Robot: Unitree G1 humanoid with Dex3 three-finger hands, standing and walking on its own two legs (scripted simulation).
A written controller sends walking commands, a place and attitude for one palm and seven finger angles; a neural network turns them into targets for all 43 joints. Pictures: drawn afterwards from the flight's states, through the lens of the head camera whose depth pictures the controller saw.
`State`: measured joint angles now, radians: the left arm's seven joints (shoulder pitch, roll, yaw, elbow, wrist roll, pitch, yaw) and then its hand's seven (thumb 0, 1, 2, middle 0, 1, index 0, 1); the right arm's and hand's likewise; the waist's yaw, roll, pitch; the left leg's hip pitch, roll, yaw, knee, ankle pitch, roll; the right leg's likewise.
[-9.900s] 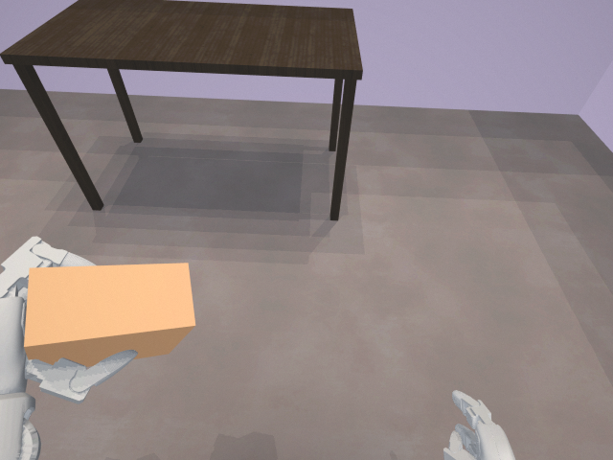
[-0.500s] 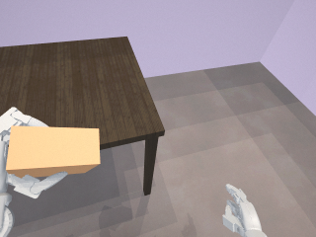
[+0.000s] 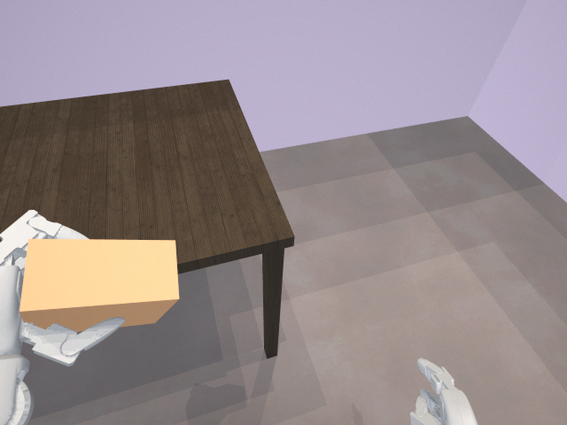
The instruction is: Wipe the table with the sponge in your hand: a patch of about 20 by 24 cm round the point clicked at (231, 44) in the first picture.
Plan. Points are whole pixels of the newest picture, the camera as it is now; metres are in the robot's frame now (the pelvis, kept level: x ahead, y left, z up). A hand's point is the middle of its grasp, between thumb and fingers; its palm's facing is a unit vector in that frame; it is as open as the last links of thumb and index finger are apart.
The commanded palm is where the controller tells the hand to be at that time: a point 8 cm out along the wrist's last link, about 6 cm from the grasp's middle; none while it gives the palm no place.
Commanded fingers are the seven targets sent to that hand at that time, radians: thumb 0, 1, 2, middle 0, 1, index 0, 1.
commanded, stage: shuffle to correct the standing spot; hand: left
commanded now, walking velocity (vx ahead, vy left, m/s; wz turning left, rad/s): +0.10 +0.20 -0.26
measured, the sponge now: (125, 287) +0.24 +0.20 +0.13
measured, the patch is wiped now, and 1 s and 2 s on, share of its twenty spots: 0.00 0.00 0.00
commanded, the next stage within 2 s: none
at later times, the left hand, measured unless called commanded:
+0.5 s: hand (70, 266) +0.24 +0.26 +0.15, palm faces +0.33 -0.85 -0.40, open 10.8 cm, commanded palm +0.19 +0.30 +0.17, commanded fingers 0.00 0.10 1.30 -1.20 -1.60 -1.20 -1.60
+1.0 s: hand (43, 269) +0.24 +0.28 +0.15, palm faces +0.36 -0.84 -0.42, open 10.7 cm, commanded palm +0.18 +0.32 +0.17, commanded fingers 0.00 0.10 1.30 -1.20 -1.60 -1.20 -1.60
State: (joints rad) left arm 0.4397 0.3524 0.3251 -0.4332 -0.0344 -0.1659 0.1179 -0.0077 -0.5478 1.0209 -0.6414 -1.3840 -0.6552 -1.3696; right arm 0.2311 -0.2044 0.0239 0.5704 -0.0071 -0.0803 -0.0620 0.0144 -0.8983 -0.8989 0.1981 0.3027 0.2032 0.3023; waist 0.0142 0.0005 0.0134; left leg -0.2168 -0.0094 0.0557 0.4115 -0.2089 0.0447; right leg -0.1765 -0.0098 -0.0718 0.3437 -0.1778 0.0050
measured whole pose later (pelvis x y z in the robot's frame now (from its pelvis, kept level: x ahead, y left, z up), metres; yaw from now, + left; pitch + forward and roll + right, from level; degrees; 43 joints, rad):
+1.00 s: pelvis +0.01 +0.05 -0.02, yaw -3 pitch -1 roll +0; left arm 0.45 0.35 0.36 -0.47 -0.03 -0.18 0.13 -0.01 -0.55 1.02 -0.64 -1.38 -0.66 -1.37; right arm 0.21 -0.20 -0.01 0.57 -0.01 -0.06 -0.02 0.01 -0.90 -0.90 0.20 0.30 0.20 0.30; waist 0.00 0.01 0.04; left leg -0.24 -0.09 0.14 0.55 -0.31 0.13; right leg -0.37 -0.04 -0.06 0.88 -0.45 0.00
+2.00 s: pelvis +0.03 +0.21 -0.03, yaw -3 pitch +0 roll +1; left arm 0.48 0.40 0.38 -0.58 -0.03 -0.20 0.14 -0.01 -0.55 1.02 -0.64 -1.38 -0.66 -1.36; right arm 0.18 -0.18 0.00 0.58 0.01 -0.14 -0.01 0.01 -0.90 -0.90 0.20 0.30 0.20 0.30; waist -0.01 -0.03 0.04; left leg -0.38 -0.01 0.07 0.65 -0.26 0.03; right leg -0.31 -0.03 -0.09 0.69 -0.40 -0.01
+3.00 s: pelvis +0.05 +0.28 +0.00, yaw -3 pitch +0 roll -1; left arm 0.28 0.46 0.39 -0.33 0.01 -0.19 0.07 -0.01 -0.55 1.02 -0.65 -1.37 -0.67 -1.36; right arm 0.22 -0.22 -0.01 0.59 0.00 -0.13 -0.06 0.01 -0.90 -0.90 0.20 0.30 0.20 0.30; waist 0.07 0.00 0.03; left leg -0.27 0.03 0.02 0.47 -0.20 0.00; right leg -0.21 0.04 -0.06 0.39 -0.19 -0.03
